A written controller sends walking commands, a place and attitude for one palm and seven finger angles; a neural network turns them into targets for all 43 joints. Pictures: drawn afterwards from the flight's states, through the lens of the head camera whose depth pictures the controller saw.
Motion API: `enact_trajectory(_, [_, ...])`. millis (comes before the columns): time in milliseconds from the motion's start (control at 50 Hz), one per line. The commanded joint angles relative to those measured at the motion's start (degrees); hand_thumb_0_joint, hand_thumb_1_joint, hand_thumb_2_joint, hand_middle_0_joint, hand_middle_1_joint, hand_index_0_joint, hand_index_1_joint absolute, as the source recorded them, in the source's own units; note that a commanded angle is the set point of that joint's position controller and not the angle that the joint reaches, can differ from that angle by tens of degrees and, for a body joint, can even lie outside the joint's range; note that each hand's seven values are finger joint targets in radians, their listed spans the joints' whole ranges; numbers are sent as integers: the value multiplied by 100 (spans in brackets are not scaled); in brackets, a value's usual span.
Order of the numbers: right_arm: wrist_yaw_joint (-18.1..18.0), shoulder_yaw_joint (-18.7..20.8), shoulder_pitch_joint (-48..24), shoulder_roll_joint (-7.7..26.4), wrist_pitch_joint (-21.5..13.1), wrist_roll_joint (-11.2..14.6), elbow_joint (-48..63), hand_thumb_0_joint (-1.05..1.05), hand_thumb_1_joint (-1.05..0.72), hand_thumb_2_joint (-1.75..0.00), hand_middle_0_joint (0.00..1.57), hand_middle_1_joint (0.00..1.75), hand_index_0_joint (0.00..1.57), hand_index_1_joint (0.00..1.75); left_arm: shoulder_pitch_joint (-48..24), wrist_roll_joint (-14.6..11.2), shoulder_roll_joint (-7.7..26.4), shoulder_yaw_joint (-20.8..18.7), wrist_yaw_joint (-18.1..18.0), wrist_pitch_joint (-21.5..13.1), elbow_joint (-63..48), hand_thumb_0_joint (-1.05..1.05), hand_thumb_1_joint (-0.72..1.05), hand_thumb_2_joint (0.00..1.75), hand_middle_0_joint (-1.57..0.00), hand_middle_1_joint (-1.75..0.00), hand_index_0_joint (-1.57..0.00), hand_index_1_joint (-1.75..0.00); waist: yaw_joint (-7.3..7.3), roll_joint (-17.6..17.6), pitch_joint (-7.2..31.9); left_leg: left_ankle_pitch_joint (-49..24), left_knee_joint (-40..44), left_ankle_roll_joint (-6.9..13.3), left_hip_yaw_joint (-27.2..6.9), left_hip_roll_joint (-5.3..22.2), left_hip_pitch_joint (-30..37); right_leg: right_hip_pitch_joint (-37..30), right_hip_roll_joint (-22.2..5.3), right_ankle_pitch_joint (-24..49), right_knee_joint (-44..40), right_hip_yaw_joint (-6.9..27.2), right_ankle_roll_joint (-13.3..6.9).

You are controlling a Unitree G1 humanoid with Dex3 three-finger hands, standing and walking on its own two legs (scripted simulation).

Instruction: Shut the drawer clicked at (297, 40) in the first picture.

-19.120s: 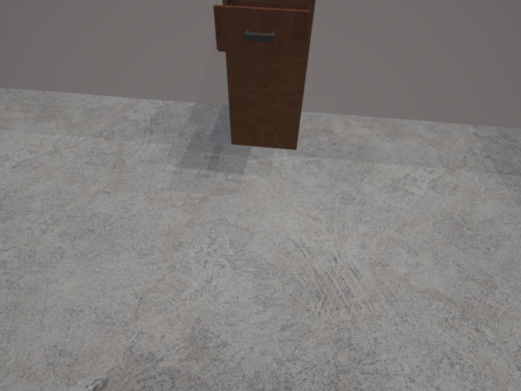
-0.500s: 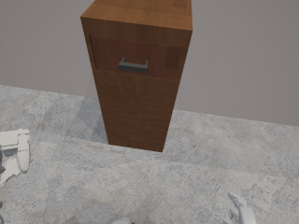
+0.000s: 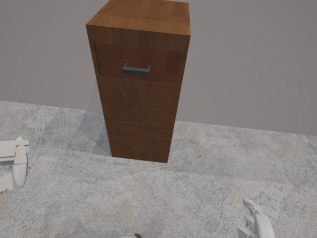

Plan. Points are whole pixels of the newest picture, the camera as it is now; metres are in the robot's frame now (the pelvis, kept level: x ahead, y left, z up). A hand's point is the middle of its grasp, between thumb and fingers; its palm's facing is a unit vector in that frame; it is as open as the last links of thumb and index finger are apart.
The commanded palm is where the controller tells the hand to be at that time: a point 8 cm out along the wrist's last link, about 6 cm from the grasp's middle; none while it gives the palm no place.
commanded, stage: step back with the hand held close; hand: left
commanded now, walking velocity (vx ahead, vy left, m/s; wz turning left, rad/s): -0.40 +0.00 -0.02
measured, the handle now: (137, 68) +0.77 +0.12 +0.03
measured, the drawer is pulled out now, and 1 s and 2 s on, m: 0.00 0.00 0.00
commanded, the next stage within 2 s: stop stepping back and stand still in 0.12 s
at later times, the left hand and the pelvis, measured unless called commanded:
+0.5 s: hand out of the picture +0.09 +0.33 +0.19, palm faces +0.42 -0.85 -0.33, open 3.2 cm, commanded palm +0.06 +0.35 +0.19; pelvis -0.09 +0.08 -0.02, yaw -2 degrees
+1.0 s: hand out of the picture +0.06 +0.35 +0.17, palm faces +0.40 -0.84 -0.36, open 3.3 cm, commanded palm +0.01 +0.38 +0.19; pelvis -0.14 +0.11 +0.00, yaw -3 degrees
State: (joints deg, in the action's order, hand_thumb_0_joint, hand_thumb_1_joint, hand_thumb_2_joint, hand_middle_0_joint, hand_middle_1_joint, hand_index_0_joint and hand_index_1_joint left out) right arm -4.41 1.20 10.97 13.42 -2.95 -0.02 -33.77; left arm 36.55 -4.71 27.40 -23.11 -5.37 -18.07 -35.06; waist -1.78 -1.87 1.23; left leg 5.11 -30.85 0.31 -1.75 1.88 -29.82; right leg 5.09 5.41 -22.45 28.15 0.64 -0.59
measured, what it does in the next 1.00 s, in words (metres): walks backwards: right foot, then left foot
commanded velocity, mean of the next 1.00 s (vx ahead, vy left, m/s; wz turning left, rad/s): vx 0.05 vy -0.07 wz -0.01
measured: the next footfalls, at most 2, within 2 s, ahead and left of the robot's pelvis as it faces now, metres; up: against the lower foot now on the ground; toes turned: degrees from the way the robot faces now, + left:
right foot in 0.34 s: -0.11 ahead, -0.08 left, +0.00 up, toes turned -4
left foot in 0.48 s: +0.01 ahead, +0.14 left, +0.00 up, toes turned -3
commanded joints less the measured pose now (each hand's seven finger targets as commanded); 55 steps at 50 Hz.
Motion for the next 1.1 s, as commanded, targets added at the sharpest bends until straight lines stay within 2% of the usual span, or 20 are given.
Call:
enact_trajectory(0, [-67, 194, -598, 502, -304, -47, 653, 0, -90, -90, 20, 30, 20, 30, -323, -16, 735, -490, -210, -232, -460, 0, 90, 90, -140, -160, -140, -160, -22, 673, -664, 756, -1199, -155, -154, -65, 2665, 3927, -1510, -494, -1774, 472, -473])
enact_trajectory(60, [-153, 120, -722, 634, -379, -77, 758, 0, -90, -90, 20, 30, 20, 30, -959, 45, 690, -273, -165, -255, -694, 0, 90, 90, -140, -160, -140, -160, -25, -212, -1000, 410, 838, 97, -796, 339, 1917, 2943, -502, 161, -813, -8, -18])
enact_trajectory(120, [-108, 253, -585, 898, -490, -227, 805, 0, -90, -90, 20, 30, 20, 30, -1076, 106, 718, -495, -163, -481, -961, 0, 90, 90, -140, -160, -140, -160, 117, -1563, -21, 3489, 3343, 356, -2300, 1513, 98, 165, 361, -764, 1692, 83, -59])
enact_trajectory(220, [195, 309, -406, 543, -613, -190, 921, 0, -90, -90, 20, 30, 20, 30, -6, 51, 749, -662, -139, -309, -1785, 0, 90, 90, -140, -160, -140, -160, 465, -1323, 1759, 1831, 2298, -67, -460, 809, 1324, 27, 360, -1205, 1558, -461, -279])
enact_trajectory(260, [222, 274, -266, 448, -675, -65, 947, 0, -90, -90, 20, 30, 20, 30, 631, -54, 766, -746, -206, -133, -2044, 0, 90, 90, -140, -160, -140, -160, 450, -1042, 1928, 1245, 880, -363, 288, 141, 2418, 905, 78, -1078, -177, -563, -331])
enact_trajectory(320, [132, 287, -295, 428, -419, -70, 687, 0, -90, -90, 20, 30, 20, 30, 229, -46, 1055, -945, -279, 157, -2431, 0, 90, 90, -140, -160, -140, -160, 60, 1110, 518, 1208, -3394, -410, 51, -369, 2114, 3592, -2344, -1228, -1985, 1347, -1275])
enact_trajectory(380, [-32, 242, -456, 381, -319, 13, 539, 0, -90, -90, 20, 30, 20, 30, -936, 27, 504, -740, -250, 574, -1008, 0, 90, 90, -140, -160, -140, -160, -140, 1545, -672, 1716, -3406, -90, -715, 363, 1535, 4110, -2246, -2140, -1508, 654, -1019])
enact_trajectory(420, [-129, 85, -563, 480, -346, 29, 522, 0, -90, -90, 20, 30, 20, 30, -1089, 132, 301, -407, -269, 696, -314, 0, 90, 90, -140, -160, -140, -160, -185, 111, -1287, 1947, -568, 45, -603, 418, 1726, 3718, -1432, -1550, 110, -29, -399])
enact_trajectory(460, [-109, -10, -427, 684, -578, -15, 547, 0, -90, -90, 20, 30, 20, 30, -2042, 198, 340, -304, -277, 429, -616, 0, 90, 90, -140, -160, -140, -160, -136, -2614, -1306, 2678, 2210, -42, -2617, 1258, 1068, 3049, -417, -1348, 2797, -522, -39])
enact_trajectory(480, [-65, -44, -202, 545, -714, -105, 492, 0, -90, -90, 20, 30, 20, 30, -2316, 297, 570, -449, -321, 267, -570, 0, 90, 90, -140, -160, -140, -160, -120, -2450, -1308, 3061, 2509, 277, -3654, 1659, 816, 3081, -291, -1094, 3501, 67, -42])
enact_trajectory(500, [-35, -34, -173, 410, -739, -164, 504, 0, -90, -90, 20, 30, 20, 30, -1912, 366, 634, -459, -290, 258, -354, 0, 90, 90, -140, -160, -140, -160, -6, -905, -803, 2339, 2381, 113, -3257, 1487, 1216, 2910, -323, -714, 3621, 69, -108])
enact_trajectory(540, [139, 46, -427, 419, -811, -110, 706, 0, -90, -90, 20, 30, 20, 30, -1570, 238, 479, -222, -240, 252, -1659, 0, 90, 90, -140, -160, -140, -160, 159, -529, 99, 2816, 2453, -471, -3048, 1382, 1729, 2578, -434, -379, 3545, 353, -57])
enact_trajectory(620, [346, 68, -520, 448, -803, -100, 987, 0, -90, -90, 20, 30, 20, 30, 599, 209, 413, -222, -259, 351, -2556, 0, 90, 90, -140, -160, -140, -160, 348, -1459, 773, 2904, 2687, -570, -910, 718, 1145, 1014, -179, 164, 2463, -423, -59])
enact_trajectory(760, [-72, 98, -339, 296, -358, -148, 763, 0, -90, -90, 20, 30, 20, 30, 374, 167, 469, -549, -560, 684, -1085, 0, 90, 90, -140, -160, -140, -160, 151, -992, 234, 2505, 2119, -409, -344, 543, 782, -269, 55, -1106, -365, -1024, -331])
enact_trajectory(840, [-77, 193, -178, 468, -228, -41, 512, 0, -90, -90, 20, 30, 20, 30, -368, 71, 731, -619, -408, 643, -750, 0, 90, 90, -140, -160, -140, -160, 71, 1237, -56, 1344, -2462, -61, 212, -145, 451, 981, -2363, 367, -1772, 1370, -1321])
enact_trajectory(900, [51, 234, -146, 468, -394, 73, 467, 0, -90, -90, 20, 30, 20, 30, -634, 90, 288, -408, -358, 517, -268, 0, 90, 90, -140, -160, -140, -160, -16, 1675, 173, 1561, -2120, -4, -55, 172, 336, 705, -2196, 631, -1062, 647, -1069])
enact_trajectory(960, [-53, 200, -735, 598, -510, 36, 545, 0, -90, -90, 20, 30, 20, 30, -1030, 208, 152, 36, -323, 471, -1073, 0, 90, 90, -140, -160, -140, -160, -20, 295, -614, 930, -294, 114, 363, 143, 1684, 1739, -1800, 82, -487, 223, -692])
enact_trajectory(1020, [-37, 76, -522, 606, -780, -52, 627, 0, -90, -90, 20, 30, 20, 30, -1258, 333, 434, -187, -409, 147, -1853, 0, 90, 90, -140, -160, -140, -160, 143, -2210, -488, 419, 1370, 611, -1710, 1103, 2126, 2032, -594, -395, 1284, -359, 6])
enact_trajectory(1040, [459, 427, 270, 1738, -531, -228, -793, 0, -90, -90, 20, 30, 20, 30, -1544, 869, -898, 1470, 297, 1414, 3553, 0, 90, 90, -140, -160, -140, -160, -472, -2049, -872, -1861, 683, 1110, -2477, 1357, 1589, 3147, -627, -1023, 3051, -279, 67])
enact_trajectory(1080, [340, 306, 549, 1079, -88, -166, -411, 0, -90, -90, 20, 30, 20, 30, -1133, 699, -1135, 1569, 415, 1940, 3749, 0, 90, 90, -132, -151, -132, -151, -199, -582, 110, -3770, 487, 1372, -2515, 1604, 1632, 2699, -569, -1322, 4051, 369, 253])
